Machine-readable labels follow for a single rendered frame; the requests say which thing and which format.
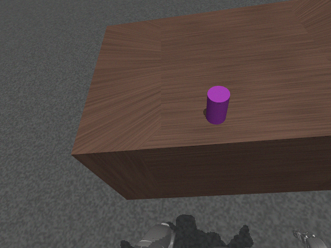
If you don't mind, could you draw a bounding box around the right robot hand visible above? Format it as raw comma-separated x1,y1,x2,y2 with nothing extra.
293,229,327,248

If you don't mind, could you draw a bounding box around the can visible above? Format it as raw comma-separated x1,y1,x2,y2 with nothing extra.
206,86,230,125

